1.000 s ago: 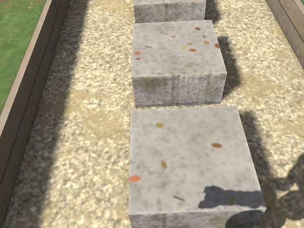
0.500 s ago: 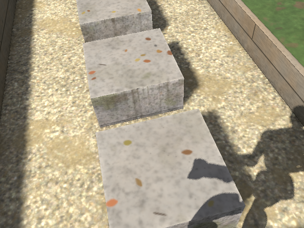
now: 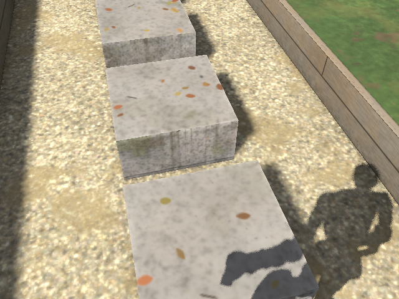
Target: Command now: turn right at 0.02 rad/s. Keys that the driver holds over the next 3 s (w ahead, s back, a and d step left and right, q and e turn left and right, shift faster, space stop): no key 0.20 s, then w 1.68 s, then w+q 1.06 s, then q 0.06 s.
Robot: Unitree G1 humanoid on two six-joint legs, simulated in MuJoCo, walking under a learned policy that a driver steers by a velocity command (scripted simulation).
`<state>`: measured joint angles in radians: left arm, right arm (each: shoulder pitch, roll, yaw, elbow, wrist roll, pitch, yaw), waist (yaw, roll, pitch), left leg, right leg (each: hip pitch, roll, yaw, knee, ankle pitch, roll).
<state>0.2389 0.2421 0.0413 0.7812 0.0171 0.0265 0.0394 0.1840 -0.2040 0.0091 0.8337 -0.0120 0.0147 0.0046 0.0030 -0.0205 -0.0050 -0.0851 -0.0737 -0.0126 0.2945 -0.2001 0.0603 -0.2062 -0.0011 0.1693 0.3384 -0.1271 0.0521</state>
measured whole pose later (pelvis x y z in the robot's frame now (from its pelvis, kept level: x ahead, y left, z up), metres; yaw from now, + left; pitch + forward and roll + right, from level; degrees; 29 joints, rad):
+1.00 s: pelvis +0.32 -0.08 -0.03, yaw +1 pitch +1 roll +3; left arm 0.62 0.21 0.02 0.99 -0.05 -0.09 0.05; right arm 0.00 -0.26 -0.06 0.78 0.04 -0.09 0.06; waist 0.06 0.05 0.02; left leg -0.86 0.04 0.03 0.67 0.22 0.08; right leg 0.36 0.01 -0.03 0.00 -0.37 -0.06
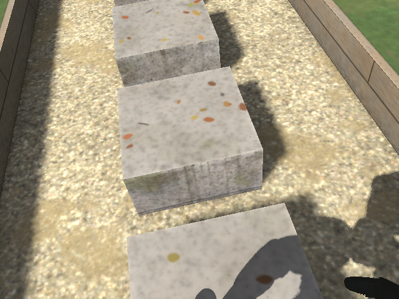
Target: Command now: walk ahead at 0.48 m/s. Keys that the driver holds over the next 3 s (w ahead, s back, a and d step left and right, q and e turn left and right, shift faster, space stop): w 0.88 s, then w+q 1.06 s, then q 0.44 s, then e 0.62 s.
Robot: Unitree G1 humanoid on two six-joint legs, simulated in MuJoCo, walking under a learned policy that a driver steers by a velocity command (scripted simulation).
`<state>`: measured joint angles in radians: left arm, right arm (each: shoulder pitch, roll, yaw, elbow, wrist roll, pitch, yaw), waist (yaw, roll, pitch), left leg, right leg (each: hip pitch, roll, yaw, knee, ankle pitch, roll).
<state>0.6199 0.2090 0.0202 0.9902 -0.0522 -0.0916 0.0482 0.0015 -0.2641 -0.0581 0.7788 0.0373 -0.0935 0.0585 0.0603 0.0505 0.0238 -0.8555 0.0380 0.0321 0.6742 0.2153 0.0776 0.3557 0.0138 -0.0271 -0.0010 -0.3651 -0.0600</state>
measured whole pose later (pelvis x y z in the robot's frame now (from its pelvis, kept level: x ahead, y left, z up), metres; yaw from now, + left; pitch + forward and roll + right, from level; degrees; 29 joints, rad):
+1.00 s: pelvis +0.63 -0.03 +0.02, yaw +1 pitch -2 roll -1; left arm 0.43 0.25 -0.02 0.95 0.02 -0.12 -0.04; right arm 0.13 -0.30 0.01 0.87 0.03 -0.06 0.04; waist 0.06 0.06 0.00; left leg -0.53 0.04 0.02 0.92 -0.03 0.07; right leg 0.05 0.05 -0.07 0.29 -0.31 -0.06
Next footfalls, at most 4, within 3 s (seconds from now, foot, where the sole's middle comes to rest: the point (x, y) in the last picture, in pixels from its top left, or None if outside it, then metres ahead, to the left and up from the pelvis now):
0.12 left None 0.38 0.10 -0.76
0.62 right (280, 273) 0.58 -0.12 -0.76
1.04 left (221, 237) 0.70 0.08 -0.76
1.60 right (279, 169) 1.23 -0.18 -1.05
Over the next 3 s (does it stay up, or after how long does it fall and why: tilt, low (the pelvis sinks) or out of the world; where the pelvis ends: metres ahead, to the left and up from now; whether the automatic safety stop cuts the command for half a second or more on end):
stays up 1.64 0.15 -0.05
